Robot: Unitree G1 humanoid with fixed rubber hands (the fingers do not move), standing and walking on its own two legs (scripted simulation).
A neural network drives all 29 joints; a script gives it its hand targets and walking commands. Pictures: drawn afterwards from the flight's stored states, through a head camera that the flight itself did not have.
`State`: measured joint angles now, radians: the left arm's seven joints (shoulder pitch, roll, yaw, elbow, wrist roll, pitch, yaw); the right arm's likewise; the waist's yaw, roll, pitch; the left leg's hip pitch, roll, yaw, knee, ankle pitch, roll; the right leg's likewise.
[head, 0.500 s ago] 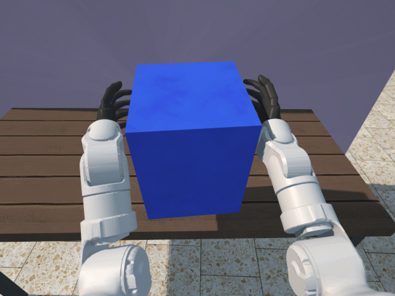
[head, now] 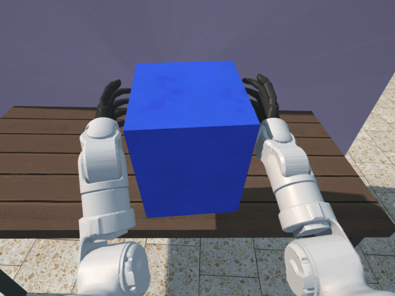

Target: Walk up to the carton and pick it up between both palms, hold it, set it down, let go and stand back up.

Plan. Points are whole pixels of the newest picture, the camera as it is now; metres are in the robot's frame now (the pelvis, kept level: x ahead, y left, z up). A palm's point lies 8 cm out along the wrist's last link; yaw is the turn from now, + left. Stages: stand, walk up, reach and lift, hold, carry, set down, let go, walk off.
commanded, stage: hold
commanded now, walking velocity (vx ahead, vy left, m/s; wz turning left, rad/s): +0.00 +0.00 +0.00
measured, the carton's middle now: (189, 140) +0.40 +0.00 +0.16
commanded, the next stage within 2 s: none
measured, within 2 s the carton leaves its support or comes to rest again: neither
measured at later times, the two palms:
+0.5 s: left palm (111, 123) +0.37 +0.15 +0.23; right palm (268, 117) +0.37 -0.14 +0.23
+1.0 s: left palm (112, 123) +0.37 +0.15 +0.23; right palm (268, 120) +0.37 -0.14 +0.22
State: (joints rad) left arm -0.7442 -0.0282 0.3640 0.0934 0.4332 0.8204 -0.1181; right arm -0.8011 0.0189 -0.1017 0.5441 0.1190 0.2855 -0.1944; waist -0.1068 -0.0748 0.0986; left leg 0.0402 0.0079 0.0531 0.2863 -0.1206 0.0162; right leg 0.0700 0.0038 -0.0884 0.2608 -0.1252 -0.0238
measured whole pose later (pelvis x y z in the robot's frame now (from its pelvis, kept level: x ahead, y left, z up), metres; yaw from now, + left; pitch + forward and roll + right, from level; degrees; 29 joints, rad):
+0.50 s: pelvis +0.01 +0.00 +0.00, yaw +0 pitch -13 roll -1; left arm -0.69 -0.04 0.34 0.03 0.43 0.83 -0.10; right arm -0.77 -0.01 -0.05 0.50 0.17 0.29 -0.21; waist -0.12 -0.07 0.11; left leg 0.06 0.01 0.05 0.30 -0.14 0.01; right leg 0.11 0.01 -0.09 0.25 -0.13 -0.02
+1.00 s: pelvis +0.00 +0.00 +0.00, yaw +1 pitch -12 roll +0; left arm -0.73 -0.03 0.36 0.08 0.44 0.83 -0.12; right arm -0.78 0.02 -0.09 0.54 0.13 0.27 -0.19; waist -0.12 -0.08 0.11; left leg 0.05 0.01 0.05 0.28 -0.12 0.01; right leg 0.09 0.01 -0.10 0.25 -0.13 -0.03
